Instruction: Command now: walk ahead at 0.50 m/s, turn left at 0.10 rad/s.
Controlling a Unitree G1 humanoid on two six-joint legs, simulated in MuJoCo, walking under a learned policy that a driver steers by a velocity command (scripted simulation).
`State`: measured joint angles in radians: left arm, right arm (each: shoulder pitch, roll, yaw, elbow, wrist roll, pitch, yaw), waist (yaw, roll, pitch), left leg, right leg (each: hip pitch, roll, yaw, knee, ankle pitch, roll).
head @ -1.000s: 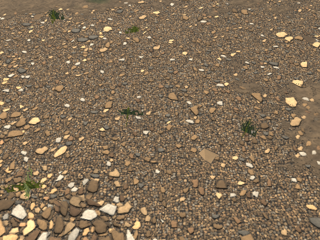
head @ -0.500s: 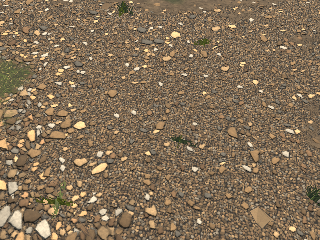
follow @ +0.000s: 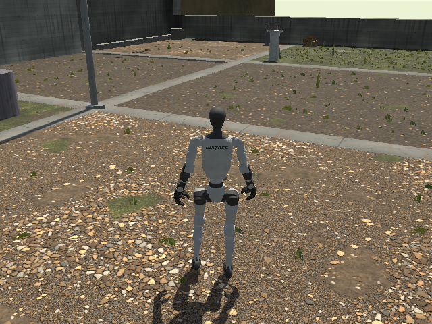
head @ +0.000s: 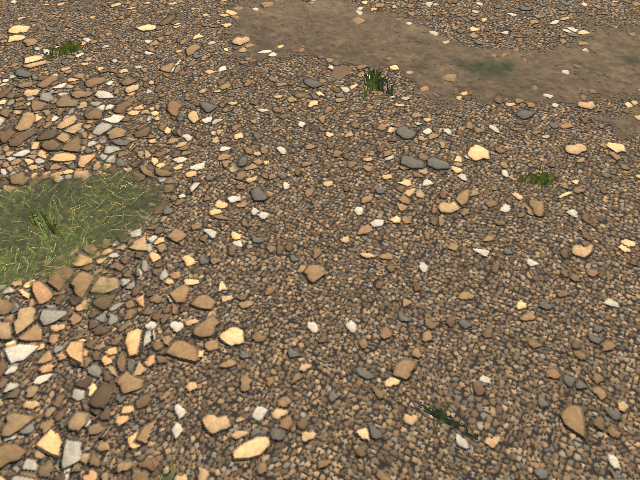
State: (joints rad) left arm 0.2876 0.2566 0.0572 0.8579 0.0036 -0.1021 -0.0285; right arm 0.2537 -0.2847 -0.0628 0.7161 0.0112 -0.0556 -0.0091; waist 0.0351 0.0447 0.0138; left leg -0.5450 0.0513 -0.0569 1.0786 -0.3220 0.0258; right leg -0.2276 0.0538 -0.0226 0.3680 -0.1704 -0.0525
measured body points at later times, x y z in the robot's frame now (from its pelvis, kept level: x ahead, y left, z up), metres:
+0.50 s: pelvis +0.26 +0.05 +0.00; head +0.28 +0.05 +0.45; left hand +0.42 +0.31 -0.11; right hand +0.30 -0.24 -0.11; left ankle +0.28 +0.15 -0.74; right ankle +0.26 -0.11 -0.66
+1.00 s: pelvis +0.49 -0.10 +0.00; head +0.52 -0.13 +0.45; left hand +0.71 +0.10 -0.10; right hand +0.50 -0.42 -0.10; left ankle +0.62 +0.05 -0.66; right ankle +0.48 -0.16 -0.74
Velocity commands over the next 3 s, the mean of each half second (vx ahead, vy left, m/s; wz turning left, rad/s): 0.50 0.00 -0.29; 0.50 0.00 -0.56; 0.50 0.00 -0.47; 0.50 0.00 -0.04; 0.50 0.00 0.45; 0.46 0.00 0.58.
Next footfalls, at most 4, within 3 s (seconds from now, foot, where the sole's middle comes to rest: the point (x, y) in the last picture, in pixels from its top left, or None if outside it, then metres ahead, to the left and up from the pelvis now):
0.28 left None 0.32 0.15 -0.78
0.78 right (444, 469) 0.51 -0.18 -0.78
1.28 left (421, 323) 0.86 -0.16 -0.78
1.78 right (576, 321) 0.88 -0.53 -0.78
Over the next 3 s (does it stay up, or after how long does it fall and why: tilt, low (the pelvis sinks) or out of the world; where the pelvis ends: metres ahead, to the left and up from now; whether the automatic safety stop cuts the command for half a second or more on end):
stays up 1.39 -0.73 0.00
